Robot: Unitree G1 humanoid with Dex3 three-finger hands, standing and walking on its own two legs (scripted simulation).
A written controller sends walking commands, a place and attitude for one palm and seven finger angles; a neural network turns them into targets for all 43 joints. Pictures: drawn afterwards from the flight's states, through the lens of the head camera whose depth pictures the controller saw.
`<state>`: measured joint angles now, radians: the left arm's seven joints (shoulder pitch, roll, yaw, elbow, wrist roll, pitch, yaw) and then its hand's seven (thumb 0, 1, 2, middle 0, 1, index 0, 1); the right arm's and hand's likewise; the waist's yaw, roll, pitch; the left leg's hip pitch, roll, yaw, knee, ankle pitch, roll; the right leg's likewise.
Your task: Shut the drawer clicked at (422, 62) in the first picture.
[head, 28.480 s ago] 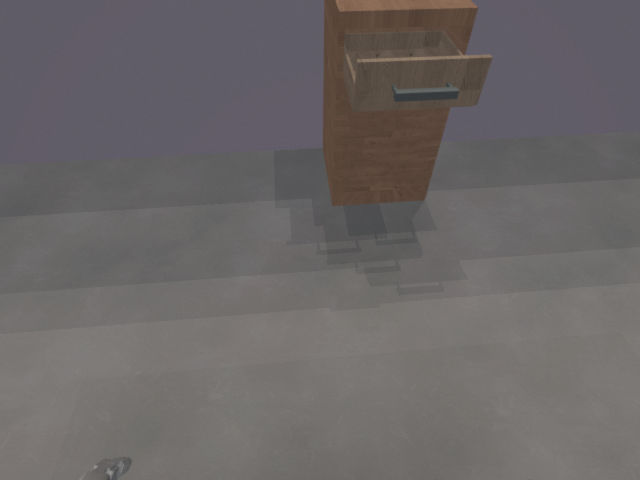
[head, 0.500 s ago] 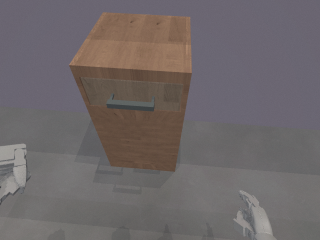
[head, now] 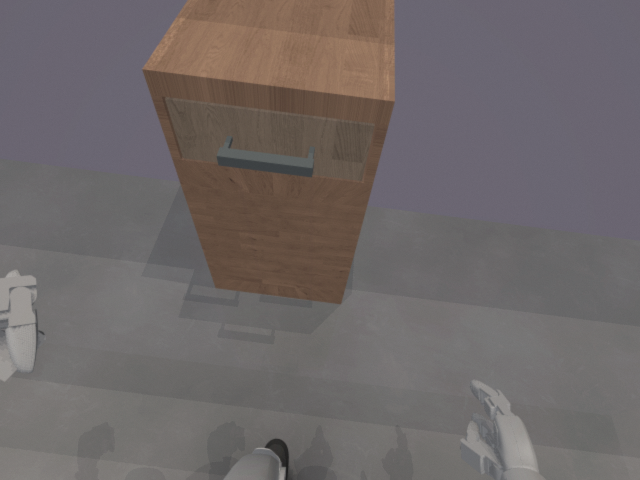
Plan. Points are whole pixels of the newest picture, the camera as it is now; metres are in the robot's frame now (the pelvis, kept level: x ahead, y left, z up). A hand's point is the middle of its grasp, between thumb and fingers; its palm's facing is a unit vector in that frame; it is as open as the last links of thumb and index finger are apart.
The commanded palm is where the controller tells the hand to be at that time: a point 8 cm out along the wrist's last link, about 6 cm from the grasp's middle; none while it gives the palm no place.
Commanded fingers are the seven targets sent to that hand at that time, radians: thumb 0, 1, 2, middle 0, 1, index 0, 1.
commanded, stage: step back with the hand held close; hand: left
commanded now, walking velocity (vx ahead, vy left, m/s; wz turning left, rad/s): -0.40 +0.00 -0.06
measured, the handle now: (268, 154) +0.67 +0.14 -0.07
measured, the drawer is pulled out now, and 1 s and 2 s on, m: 0.00 0.00 0.00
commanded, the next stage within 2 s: stop stepping back and stand still in 0.38 s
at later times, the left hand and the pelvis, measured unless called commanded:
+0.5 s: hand out of the picture +0.10 +0.29 +0.17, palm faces +0.32 -0.86 -0.41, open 3.2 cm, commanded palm +0.02 +0.33 +0.19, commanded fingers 0.00 0.90 0.90 -1.40 -1.60 -1.40 -1.60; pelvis -0.10 +0.04 +0.00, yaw +2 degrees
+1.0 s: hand out of the picture -0.02 +0.34 +0.17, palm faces +0.13 -0.87 -0.48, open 3.2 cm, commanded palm -0.04 +0.41 +0.19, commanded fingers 0.00 0.90 0.90 -1.40 -1.60 -1.40 -1.60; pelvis -0.21 +0.15 -0.02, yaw -8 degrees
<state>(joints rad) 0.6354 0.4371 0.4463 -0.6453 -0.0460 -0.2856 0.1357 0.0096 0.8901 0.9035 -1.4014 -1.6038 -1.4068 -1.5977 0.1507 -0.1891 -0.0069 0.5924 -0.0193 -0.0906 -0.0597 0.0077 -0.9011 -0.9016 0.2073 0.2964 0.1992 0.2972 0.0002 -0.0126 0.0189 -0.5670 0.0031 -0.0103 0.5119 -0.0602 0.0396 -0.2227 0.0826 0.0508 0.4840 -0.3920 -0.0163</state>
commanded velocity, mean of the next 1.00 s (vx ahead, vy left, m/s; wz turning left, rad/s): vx -0.06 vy -0.09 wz -0.02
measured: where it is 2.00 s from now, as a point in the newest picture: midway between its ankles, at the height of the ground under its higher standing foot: outside the picture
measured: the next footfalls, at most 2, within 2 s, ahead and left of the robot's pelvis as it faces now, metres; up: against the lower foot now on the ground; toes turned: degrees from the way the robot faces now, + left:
right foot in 0.54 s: -0.12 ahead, -0.09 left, +0.00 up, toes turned +0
left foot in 0.68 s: -0.03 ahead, +0.12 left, +0.00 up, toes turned -2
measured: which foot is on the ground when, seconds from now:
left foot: down 0.00-0.54, up 0.56-0.66, down 0.68-0.88, up 0.90-1.00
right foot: down 0.00-0.36, up 0.38-0.52, down 0.54-0.68, up 0.70-0.94, down 0.96-1.00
